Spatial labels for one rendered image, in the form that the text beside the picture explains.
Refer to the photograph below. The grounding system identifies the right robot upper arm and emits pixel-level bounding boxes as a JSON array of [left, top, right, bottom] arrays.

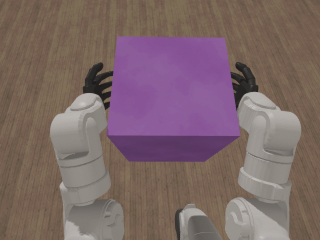
[[225, 197, 290, 240]]

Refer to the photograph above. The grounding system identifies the right robot shin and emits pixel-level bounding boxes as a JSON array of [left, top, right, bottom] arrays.
[[179, 204, 196, 240]]

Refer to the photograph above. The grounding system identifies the right robot thigh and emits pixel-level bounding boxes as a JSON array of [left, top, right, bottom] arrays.
[[179, 208, 222, 240]]

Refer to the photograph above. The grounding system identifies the carton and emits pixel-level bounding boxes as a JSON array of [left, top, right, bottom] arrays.
[[106, 36, 241, 162]]

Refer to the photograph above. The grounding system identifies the right robot hand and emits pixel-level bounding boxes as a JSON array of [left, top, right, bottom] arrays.
[[230, 62, 259, 111]]

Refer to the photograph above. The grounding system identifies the right robot forearm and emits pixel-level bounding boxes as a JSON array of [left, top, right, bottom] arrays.
[[237, 92, 302, 232]]

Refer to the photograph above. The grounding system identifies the left robot forearm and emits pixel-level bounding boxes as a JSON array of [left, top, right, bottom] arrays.
[[50, 93, 111, 237]]

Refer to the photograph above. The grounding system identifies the left robot upper arm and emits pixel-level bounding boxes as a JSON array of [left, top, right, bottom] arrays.
[[64, 199, 125, 240]]

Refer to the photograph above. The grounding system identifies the left robot hand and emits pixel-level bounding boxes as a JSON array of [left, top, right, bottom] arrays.
[[83, 62, 114, 110]]

